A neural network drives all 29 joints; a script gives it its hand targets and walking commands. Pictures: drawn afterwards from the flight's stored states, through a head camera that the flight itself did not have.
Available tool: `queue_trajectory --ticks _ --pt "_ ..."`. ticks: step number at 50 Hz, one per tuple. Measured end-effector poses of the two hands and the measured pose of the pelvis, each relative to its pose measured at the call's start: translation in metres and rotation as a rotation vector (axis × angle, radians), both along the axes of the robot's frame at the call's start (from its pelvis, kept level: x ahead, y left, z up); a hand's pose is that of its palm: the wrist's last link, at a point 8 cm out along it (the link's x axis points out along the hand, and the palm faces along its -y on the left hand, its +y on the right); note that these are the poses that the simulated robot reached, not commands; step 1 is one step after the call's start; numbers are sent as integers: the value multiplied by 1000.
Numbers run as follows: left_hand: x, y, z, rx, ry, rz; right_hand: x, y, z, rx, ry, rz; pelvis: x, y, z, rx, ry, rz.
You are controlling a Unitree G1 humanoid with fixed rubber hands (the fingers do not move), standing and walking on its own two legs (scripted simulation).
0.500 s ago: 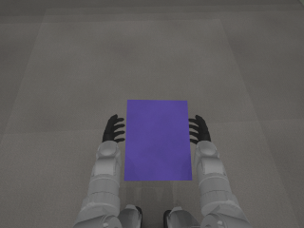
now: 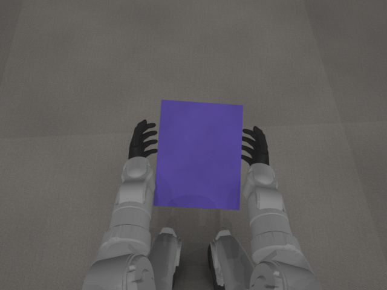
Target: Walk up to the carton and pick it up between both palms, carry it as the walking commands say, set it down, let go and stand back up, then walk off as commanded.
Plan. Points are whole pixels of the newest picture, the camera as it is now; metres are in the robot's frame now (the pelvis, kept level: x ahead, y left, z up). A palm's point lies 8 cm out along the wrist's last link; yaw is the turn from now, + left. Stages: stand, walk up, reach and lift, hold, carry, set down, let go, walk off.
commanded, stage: set down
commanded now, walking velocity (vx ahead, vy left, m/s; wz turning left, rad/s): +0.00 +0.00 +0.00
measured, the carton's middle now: (196, 157) +0.41 +0.00 -0.15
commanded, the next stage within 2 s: none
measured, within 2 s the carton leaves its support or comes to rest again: neither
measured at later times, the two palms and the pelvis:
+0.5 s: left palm (147, 155) +0.41 +0.13 -0.15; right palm (248, 163) +0.39 -0.13 -0.14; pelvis -0.01 +0.01 -0.07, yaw -1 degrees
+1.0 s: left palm (152, 156) +0.44 +0.13 -0.23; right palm (240, 163) +0.42 -0.13 -0.23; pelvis -0.03 +0.01 -0.15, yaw -1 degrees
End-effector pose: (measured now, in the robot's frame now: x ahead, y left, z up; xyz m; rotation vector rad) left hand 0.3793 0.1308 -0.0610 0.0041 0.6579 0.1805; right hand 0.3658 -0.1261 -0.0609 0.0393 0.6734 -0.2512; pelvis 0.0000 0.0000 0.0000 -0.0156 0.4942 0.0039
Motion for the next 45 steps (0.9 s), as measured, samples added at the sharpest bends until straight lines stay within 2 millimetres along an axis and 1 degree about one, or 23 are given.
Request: queue_trajectory --ticks 18,45 --pt "21 -2 -61 1 -2 -8 17 -1 -62 -1 -3 -25 -9 4 -53 -6 104 -4" --pt "52 -1 -155 18 15 -33 45 0 -151 -14 8 -26 -30 7 -131 -20 189 -8"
